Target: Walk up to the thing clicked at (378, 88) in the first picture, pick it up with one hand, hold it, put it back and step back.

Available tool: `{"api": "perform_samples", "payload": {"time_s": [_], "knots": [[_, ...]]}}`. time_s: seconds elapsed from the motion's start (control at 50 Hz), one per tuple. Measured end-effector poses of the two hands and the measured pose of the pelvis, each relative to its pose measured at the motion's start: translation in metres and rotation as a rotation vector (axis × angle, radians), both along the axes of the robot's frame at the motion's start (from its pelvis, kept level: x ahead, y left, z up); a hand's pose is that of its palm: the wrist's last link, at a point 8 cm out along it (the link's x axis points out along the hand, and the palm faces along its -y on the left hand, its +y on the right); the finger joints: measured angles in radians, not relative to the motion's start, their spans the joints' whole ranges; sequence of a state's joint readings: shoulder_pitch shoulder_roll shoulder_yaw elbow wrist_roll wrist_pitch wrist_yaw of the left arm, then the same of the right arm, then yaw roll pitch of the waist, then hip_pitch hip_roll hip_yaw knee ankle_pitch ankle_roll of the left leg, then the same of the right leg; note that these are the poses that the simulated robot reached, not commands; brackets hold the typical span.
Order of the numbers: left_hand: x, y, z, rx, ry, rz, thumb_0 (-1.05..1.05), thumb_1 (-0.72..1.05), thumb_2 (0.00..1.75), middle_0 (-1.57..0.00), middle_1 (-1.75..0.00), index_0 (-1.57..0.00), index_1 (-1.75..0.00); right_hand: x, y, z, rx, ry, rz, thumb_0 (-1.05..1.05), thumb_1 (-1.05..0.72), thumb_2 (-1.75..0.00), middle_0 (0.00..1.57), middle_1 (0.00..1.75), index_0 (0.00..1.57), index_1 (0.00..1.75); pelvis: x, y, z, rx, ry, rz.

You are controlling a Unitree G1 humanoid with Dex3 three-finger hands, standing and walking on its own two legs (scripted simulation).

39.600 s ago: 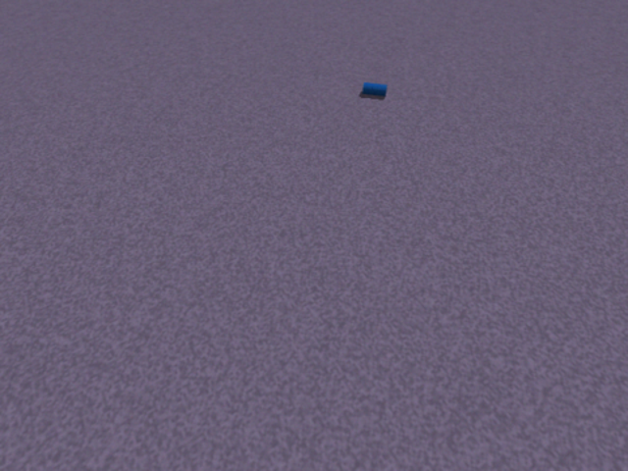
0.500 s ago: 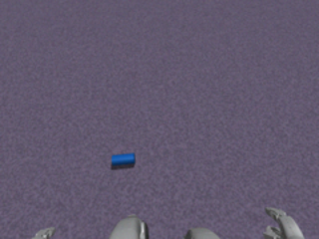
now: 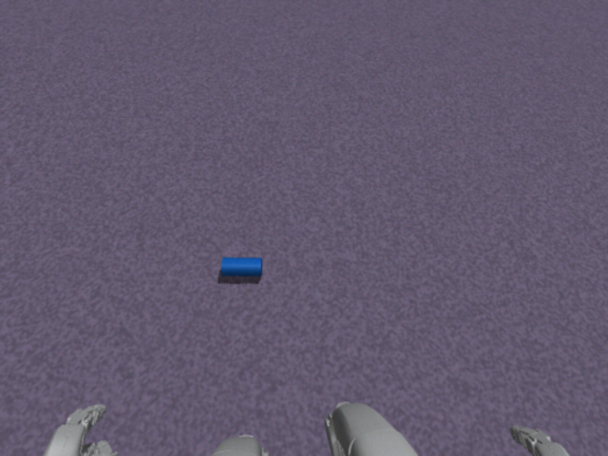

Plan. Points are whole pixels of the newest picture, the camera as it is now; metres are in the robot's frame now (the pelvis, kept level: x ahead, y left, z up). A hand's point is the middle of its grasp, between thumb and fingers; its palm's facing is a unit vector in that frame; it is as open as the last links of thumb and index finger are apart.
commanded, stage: step back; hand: left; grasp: from above
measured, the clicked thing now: (242, 266) +0.72 +0.17 -0.73
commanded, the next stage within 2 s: none
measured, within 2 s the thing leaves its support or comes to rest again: neither
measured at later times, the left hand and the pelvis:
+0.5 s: hand out of the picture -0.07 +0.24 -0.14, palm faces +0.00 -0.90 -0.44, open 7.4 cm; pelvis -0.17 -0.03 -0.01, yaw +1 degrees
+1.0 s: hand out of the picture -0.29 +0.22 -0.15, palm faces -0.03 -0.91 -0.41, open 7.4 cm; pelvis -0.35 -0.05 -0.01, yaw -3 degrees
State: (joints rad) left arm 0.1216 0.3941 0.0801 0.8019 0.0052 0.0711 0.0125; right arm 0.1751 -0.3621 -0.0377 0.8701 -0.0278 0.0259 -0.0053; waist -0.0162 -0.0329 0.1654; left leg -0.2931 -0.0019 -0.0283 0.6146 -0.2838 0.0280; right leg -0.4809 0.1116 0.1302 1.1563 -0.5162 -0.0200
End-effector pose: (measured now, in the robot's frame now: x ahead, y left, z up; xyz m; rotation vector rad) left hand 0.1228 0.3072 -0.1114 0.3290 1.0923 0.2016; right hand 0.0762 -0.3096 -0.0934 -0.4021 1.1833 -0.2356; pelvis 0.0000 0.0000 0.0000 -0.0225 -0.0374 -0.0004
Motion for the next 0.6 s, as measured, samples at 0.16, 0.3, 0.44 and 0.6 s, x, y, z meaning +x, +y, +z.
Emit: {"api": "perform_samples", "payload": {"time_s": [0.16,0.3,0.44,0.6], "knots": [[-0.072,-0.006,-0.005,0.033,0.077,-0.021,0.00,0.90,0.90,-0.20,-0.30,-0.20,-0.30,-0.025,-0.015,-0.001,0.001,-0.107,0.012,0.01,-0.90,-0.90,0.21,0.30,0.21,0.30,-0.055,-0.014,-0.006,0.004,0.002,-0.058],[-0.147,-0.030,0.002,0.054,0.109,-0.018,0.00,0.90,0.90,-0.20,-0.30,-0.20,-0.30,-0.076,-0.042,-0.023,0.034,-0.101,-0.029,0.00,-0.90,-0.90,0.21,0.30,0.20,0.30,-0.107,-0.033,-0.012,0.017,-0.011,-0.055],[-0.191,-0.031,0.019,0.082,0.079,0.008,0.00,0.90,0.90,-0.21,-0.30,-0.20,-0.30,-0.143,-0.045,-0.025,0.041,-0.007,-0.017,0.01,-0.90,-0.90,0.20,0.30,0.20,0.30,-0.149,-0.035,-0.003,0.049,0.005,-0.016],[-0.223,-0.013,0.000,0.064,-0.018,0.025,0.00,0.90,0.90,-0.21,-0.30,-0.20,-0.30,-0.209,-0.025,-0.030,0.023,0.065,0.029,0.01,-0.90,-0.90,0.20,0.30,0.20,0.30,-0.213,-0.025,-0.016,0.061,-0.015,0.038]]}}
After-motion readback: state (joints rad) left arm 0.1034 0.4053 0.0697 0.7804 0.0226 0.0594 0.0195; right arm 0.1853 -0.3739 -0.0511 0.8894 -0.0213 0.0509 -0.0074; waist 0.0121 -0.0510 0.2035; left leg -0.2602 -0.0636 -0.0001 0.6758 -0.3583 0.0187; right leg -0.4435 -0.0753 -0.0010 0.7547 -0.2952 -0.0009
